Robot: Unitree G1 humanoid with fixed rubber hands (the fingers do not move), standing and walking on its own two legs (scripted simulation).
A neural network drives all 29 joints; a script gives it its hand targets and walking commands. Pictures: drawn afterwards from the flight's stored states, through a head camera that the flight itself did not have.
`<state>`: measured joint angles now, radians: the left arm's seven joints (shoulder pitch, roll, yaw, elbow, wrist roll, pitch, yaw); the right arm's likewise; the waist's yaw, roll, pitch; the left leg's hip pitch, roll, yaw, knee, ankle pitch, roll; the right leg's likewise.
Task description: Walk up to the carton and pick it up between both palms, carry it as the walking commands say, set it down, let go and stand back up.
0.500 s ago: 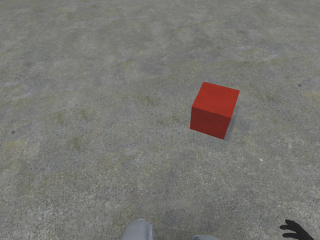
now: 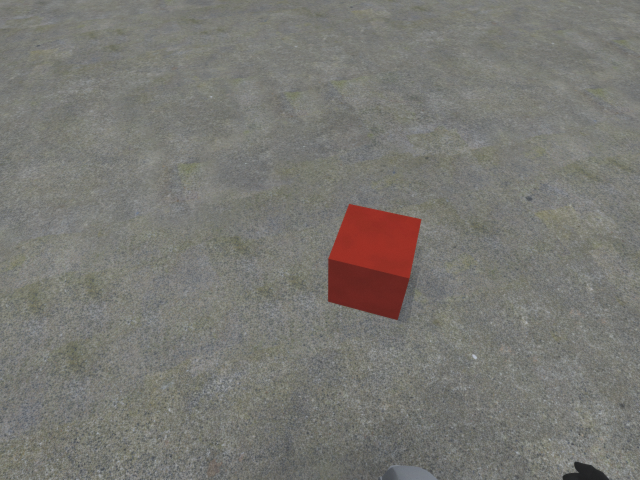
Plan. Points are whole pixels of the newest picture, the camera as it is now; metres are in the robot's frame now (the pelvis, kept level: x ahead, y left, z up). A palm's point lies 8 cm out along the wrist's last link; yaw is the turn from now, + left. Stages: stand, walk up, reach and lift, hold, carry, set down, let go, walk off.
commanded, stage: walk up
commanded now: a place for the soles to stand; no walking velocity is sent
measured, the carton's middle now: (373, 261) +0.87 -0.16 -0.61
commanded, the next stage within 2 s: none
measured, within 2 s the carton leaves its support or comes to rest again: neither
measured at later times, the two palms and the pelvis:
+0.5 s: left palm (157, 408) +0.24 +0.26 -0.11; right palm (619, 436) +0.18 -0.36 -0.08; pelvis +0.15 -0.04 +0.00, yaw -5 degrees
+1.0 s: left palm (179, 333) +0.35 +0.25 -0.09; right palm (570, 332) +0.34 -0.37 -0.10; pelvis +0.24 -0.05 -0.01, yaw -8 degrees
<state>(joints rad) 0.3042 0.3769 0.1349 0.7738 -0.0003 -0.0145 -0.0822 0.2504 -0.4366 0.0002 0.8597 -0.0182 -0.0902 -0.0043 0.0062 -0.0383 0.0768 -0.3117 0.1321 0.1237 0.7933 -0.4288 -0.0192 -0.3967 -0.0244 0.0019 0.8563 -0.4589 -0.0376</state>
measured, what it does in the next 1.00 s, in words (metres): walks ahead: right foot, then left foot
